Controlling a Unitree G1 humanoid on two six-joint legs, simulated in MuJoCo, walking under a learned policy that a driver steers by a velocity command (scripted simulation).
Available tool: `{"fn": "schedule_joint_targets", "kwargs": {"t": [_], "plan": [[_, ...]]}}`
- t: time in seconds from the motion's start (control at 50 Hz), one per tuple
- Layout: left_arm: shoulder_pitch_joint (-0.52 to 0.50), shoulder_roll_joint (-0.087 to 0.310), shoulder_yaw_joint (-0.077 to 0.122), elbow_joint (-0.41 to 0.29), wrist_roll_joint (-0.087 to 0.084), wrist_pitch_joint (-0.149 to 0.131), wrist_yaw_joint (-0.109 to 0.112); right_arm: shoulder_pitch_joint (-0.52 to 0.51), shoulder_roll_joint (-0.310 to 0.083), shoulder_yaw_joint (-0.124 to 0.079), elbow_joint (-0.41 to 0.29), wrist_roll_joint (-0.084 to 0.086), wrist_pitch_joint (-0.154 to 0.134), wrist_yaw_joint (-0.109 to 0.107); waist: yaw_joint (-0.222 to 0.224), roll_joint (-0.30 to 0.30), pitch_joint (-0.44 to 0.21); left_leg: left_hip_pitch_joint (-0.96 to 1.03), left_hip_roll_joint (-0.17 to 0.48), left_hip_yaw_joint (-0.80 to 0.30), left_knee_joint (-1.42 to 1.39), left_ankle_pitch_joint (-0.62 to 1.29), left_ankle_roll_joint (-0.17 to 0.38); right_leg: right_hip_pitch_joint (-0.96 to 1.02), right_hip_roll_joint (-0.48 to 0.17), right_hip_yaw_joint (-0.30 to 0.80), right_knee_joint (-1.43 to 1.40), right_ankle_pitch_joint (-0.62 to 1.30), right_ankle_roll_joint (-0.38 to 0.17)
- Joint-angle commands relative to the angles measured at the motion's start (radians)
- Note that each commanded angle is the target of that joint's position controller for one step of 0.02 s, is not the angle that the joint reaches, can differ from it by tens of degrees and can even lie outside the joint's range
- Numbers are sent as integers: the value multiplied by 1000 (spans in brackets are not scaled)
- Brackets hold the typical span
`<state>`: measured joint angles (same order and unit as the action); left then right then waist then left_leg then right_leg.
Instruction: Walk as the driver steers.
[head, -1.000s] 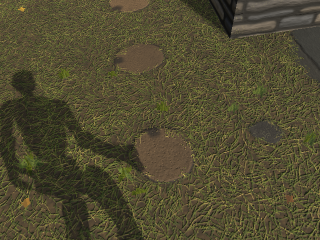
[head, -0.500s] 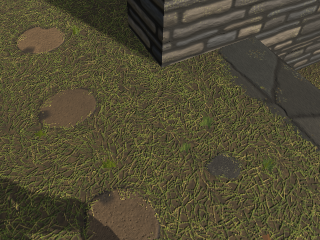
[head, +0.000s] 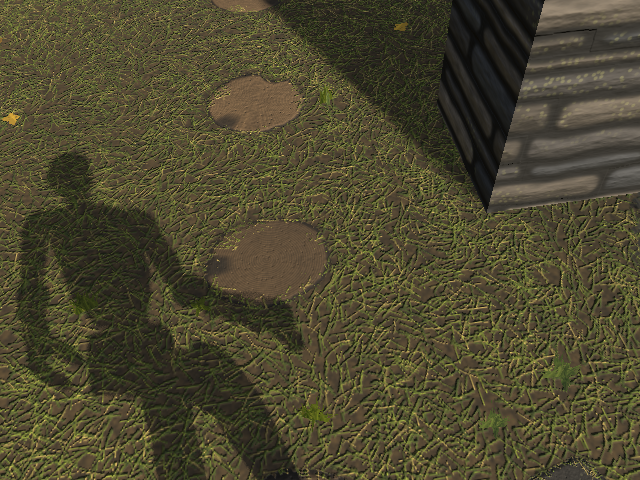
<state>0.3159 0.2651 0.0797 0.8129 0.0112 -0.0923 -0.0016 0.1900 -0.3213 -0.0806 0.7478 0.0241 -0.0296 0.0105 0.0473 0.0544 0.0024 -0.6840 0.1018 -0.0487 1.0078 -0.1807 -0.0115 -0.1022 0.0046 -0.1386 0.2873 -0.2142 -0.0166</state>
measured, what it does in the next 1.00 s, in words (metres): walks ahead, turning left: left foot, then right foot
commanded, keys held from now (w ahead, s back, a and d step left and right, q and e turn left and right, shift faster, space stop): w+q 0.54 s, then w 0.46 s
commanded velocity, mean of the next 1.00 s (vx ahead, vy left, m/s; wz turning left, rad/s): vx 0.50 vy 0.00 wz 0.43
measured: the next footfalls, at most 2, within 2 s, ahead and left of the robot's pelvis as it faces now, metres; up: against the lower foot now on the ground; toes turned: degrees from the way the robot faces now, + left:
left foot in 0.22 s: +0.28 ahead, +0.16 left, +0.00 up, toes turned +12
right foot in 0.72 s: +0.60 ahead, +0.05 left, +0.00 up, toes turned +25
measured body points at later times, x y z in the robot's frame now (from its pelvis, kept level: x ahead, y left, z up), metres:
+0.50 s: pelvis +0.26 +0.09 +0.00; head +0.29 +0.11 +0.45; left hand +0.37 +0.40 -0.09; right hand +0.42 -0.16 -0.10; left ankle +0.24 +0.15 -0.75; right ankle +0.43 -0.07 -0.67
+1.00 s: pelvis +0.55 +0.12 +0.00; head +0.57 +0.13 +0.45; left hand +0.46 +0.39 -0.12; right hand +0.81 -0.04 -0.10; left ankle +0.56 +0.31 -0.68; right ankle +0.57 +0.03 -0.75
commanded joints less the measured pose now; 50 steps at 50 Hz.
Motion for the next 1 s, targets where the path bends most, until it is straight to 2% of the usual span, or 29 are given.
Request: {"fn": "schedule_joint_targets", "kwargs": {"t": [0.02, 0.12, 0.16, 0.18, 0.2, 0.22, 0.24, 0.26, 0.28, 0.3, 0.32, 0.34, 0.38, 0.44, 0.54, 0.62, 0.68, 0.7, 0.72, 0.74, 0.76, 0.78, 0.8, 0.82, 0.84, 0.86, 0.9, 0.94, 1.0], "plan": [[-89, 148, 34, -69, -3, -18, 10, -32, 6, 12, -75, -2, -6, 19, -27, -115, 36, -12, 27, -9, -150, 157, 2, -8, -261, 87, -151, 264, -154], [-26, 197, 50, -33, -27, 3, 14, -175, -8, 15, -143, -2, -4, 46, 15, -106, 77, 15, -1, 58, -325, 148, 49, 97, -295, 1, -118, 286, -117], [-22, 221, 58, -25, -36, 16, 16, -177, -31, 5, -162, -5, -2, 52, -3, -121, 63, 63, -39, 102, -355, 55, 84, 151, -306, -30, -35, 486, -98], [-24, 239, 62, -26, -40, 24, 18, -142, -51, -6, -162, -6, 1, 52, -31, -139, 28, 137, -78, 136, -356, -1, 105, 165, -303, -48, 49, 669, -86], [-34, 249, 63, -27, -44, 33, 21, -36, -82, -27, -140, -5, 3, 49, -96, -138, -34, 281, -128, 168, -389, -9, 133, 152, -283, -76, 205, 810, -68], [-26, 227, 53, -30, -42, 37, 24, 132, -143, -62, -92, -1, 8, 37, -177, -113, -123, 541, -173, 165, -431, 42, 170, 46, -242, -103, 430, 791, -33], [9, 151, 25, -54, 1, 29, 24, 254, -245, -92, -70, 4, 19, 13, -194, 73, -211, 834, 18, -135, -439, 103, 241, -241, -183, -108, 777, 273, 20], [55, 65, -9, -113, 4, -3, 13, 187, -310, -89, -106, 5, 5, 18, -90, 251, -352, 1071, 222, -730, -633, -158, 441, -600, 24, 83, 1082, -386, 66], [-66, 165, 10, -123, -35, -35, 1, 206, -217, -62, -119, -1, -8, 29, -170, 78, -348, 1058, 228, -736, -722, -216, 393, -705, -21, 233, 1127, -346, 42], [-126, 174, 10, -143, -57, -48, -3, 185, -173, -49, -107, -7, -21, 29, -162, 52, -217, 951, 198, -600, -719, -162, 355, -750, -55, 217, 1087, -266, 18], [-128, 158, 7, -135, -39, -52, 5, 124, -147, -39, -112, -7, -27, 28, -112, -36, -130, 794, 155, -487, -716, -56, 325, -704, -98, 217, 1000, -189, 13], [-118, 167, 14, -124, -13, -47, 13, 63, -111, -29, -123, -12, -29, 23, -72, -29, -94, 671, 118, -399, -721, 45, 305, -628, -127, 222, 915, -144, 18], [-89, 164, 19, -121, -3, -23, 11, 16, -98, -24, -147, -26, -30, 15, -29, 1, -73, 539, 83, -341, -761, 150, 307, -533, -139, 223, 847, -99, 33], [-136, 125, 8, -137, 7, -3, 13, 45, -122, -31, -132, -17, -36, -4, -30, -16, -41, 459, 53, -260, -785, 249, 310, -532, -117, 199, 709, -1, 72], [-319, 84, -14, -179, -3, -13, -4, 116, -132, -36, -101, -4, -25, -23, -102, 19, -2, 426, -9, -207, -765, 133, 242, -458, -45, 190, 350, 286, 87], [-370, 109, -11, -193, -15, -30, -29, 184, -115, -29, -63, -2, -21, -24, -130, 35, 7, 520, 44, -264, -704, 84, 228, -424, -34, 199, 240, 304, 57], [-323, 135, 1, -190, -16, -39, -34, 186, -118, -31, -52, -8, -13, -24, -98, 75, 9, 596, 77, -313, -631, 174, 205, -368, -22, 178, 198, 172, 8], [-252, 149, 12, -171, -11, -43, -30, 174, -108, -27, -55, -8, -11, -23, -57, 77, -18, 600, 49, -299, -564, 283, 187, -269, -4, 153, 159, 164, -18], [-139, 185, 27, -151, 1, -47, -25, 167, -73, -14, -64, -13, -12, -21, -3, 54, -114, 559, -5, -253, -402, 341, 156, -77, -59, 197, 179, 190, -66], [15, 256, 44, -136, 12, -48, -21, 216, -29, 6, -85, -29, -17, -24, 31, -98, -274, 367, -96, -170, -98, 121, 106, 229, -238, 421, 217, 210, -159], [98, 289, 58, -82, 1, -34, -33, 332, 6, 17, -84, 2, -30, -24, -4, -405, -342, 39, -209, -99, 190, -389, 41, 451, -394, 868, 66, -75, -297], [87, 195, 33, -89, -28, -31, -36, 263, -89, 2, -72, 12, -34, -24, 31, -262, -237, -84, -153, -156, 286, -381, 41, 402, -383, 901, 9, -302, -267], [29, 153, 19, -97, -26, -23, -30, 143, -119, -7, -95, 10, -34, -22, 43, -168, -112, -118, -113, -126, 292, -289, 43, 280, -347, 751, -3, -282, -225], [-21, 140, 9, -106, -12, -16, -28, 80, -107, -3, -110, -4, -35, -21, 23, -107, -46, -93, -75, -86, 253, -220, 43, 158, -305, 643, -22, -172, -210], [-53, 122, 2, -105, -5, -13, -26, 55, -92, -5, -119, -16, -39, -18, -1, -101, -5, -68, -42, -73, 187, -169, 41, 74, -270, 574, -45, -81, -208], [-68, 110, -4, -105, 3, -15, -24, 68, -76, -4, -117, -16, -39, -14, -26, -130, -5, -14, -18, -66, 144, -137, 38, 22, -242, 521, -65, -9, -200], [-63, 109, -6, -93, -7, -19, -22, 89, -43, 2, -109, -12, -35, -11, -42, -155, -16, 24, -6, -39, 78, -122, 27, -13, -219, 448, -95, 90, -209], [-47, 141, 2, -77, -15, -21, -17, 41, -22, 11, -127, -19, -34, -11, -36, -140, 0, 0, 5, -19, -20, -72, 9, -25, -224, 395, -124, 177, -224], [-22, 167, 8, -56, -21, -11, -10, -49, 1, 24, -143, -20, -41, -5, -8, -124, 12, 19, 2, 3, -211, 94, -2, -25, -198, 305, -142, 240, -204]]}}
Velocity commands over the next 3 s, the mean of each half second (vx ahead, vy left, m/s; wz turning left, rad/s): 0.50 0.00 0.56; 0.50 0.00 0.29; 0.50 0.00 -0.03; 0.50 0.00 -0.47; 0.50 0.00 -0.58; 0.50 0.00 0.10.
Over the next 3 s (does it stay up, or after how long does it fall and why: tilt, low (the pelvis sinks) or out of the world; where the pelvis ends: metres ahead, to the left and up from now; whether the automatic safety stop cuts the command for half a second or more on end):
stays up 1.58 0.31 0.00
